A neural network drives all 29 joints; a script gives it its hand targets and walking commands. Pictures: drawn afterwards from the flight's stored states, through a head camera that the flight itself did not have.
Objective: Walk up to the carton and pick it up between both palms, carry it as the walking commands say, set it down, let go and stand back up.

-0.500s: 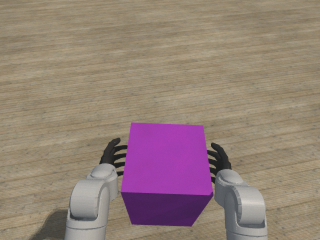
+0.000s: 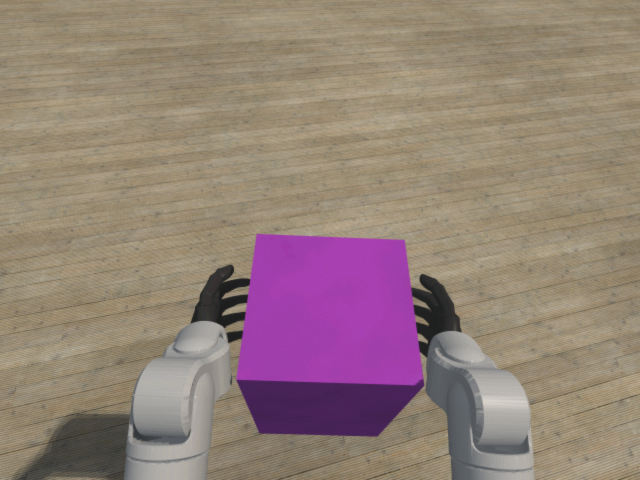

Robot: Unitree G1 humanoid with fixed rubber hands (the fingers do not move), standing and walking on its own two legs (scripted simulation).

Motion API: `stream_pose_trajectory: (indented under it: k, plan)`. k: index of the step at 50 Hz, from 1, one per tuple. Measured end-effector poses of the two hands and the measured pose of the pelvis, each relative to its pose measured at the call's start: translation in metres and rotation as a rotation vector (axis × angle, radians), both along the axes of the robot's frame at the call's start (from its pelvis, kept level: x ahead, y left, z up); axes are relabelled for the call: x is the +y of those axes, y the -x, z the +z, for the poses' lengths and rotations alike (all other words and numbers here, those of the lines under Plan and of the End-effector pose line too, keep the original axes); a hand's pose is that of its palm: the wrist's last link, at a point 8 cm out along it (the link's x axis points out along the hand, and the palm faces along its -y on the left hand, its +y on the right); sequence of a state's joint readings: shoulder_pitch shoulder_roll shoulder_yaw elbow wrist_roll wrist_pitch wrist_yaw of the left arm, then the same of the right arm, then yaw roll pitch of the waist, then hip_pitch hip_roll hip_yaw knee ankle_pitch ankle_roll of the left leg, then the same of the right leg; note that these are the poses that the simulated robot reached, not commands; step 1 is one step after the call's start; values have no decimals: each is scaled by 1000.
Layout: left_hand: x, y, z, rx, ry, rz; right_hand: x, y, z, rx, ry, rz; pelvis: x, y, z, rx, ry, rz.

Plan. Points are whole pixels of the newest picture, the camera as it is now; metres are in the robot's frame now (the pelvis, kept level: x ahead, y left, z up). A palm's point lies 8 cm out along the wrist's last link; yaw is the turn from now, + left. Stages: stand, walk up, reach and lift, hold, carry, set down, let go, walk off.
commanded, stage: carry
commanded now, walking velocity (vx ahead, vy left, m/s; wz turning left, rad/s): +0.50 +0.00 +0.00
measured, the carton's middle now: (324, 347) +0.28 +0.00 +0.00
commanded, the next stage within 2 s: none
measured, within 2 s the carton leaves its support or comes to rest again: neither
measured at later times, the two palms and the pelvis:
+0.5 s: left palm (256, 139) +0.58 +0.11 +0.08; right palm (414, 146) +0.60 -0.14 +0.07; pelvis +0.33 -0.03 +0.00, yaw +3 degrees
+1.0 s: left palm (255, 44) +0.91 +0.15 +0.07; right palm (377, 49) +0.91 -0.11 +0.08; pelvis +0.65 +0.01 +0.00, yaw +1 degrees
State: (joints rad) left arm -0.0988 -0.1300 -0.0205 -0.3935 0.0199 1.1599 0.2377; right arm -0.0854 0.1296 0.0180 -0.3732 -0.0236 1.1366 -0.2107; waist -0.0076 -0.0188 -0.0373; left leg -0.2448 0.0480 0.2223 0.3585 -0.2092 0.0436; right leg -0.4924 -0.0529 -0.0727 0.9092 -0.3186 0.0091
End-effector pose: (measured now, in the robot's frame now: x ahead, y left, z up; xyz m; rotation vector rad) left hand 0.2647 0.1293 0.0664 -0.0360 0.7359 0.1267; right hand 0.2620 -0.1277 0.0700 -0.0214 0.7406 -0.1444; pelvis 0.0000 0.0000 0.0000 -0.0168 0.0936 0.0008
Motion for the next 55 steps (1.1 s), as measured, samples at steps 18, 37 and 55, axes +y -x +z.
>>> stream_pose_trajectory:
  k: [18,37,55]
  plan:
    - [-25,-232,2,3,-62,72,-24,-254,-10,1,-56,77,-41,-247,-7,-37,-23,80]
    - [12,-491,0,-47,-12,2,12,-493,-2,-50,-7,4,12,-492,-15,-16,-14,11]
    - [14,-718,5,-89,-21,54,14,-733,1,-90,-23,51,1,-733,-18,-18,12,40]
